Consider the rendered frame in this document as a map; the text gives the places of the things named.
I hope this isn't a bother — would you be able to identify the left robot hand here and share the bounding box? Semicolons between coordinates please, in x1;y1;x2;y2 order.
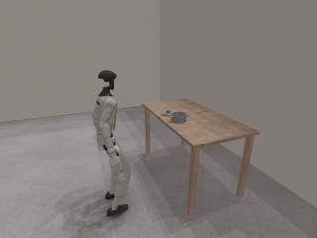
96;136;102;151

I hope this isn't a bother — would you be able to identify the robot left forearm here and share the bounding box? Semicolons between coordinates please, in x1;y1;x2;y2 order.
93;118;102;137

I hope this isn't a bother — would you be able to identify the right robot hand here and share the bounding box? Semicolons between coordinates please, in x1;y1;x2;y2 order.
109;155;123;176

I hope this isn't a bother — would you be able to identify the pot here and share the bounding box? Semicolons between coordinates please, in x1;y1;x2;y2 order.
168;111;189;124

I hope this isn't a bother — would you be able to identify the robot right thigh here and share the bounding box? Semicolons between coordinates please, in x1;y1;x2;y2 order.
106;145;131;183

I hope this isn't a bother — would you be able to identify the table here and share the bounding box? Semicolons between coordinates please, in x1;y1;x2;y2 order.
143;98;260;216

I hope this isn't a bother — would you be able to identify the left robot foot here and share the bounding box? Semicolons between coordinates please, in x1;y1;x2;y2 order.
105;191;115;199

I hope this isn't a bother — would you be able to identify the robot right forearm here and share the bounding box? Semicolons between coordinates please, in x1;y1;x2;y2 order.
101;124;117;157

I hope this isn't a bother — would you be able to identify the left robot upper arm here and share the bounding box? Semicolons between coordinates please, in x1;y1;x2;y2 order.
92;94;99;120

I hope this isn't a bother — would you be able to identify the right robot upper arm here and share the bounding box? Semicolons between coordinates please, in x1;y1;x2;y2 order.
99;96;117;130

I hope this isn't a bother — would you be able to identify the lid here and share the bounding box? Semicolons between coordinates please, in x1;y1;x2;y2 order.
160;110;174;116

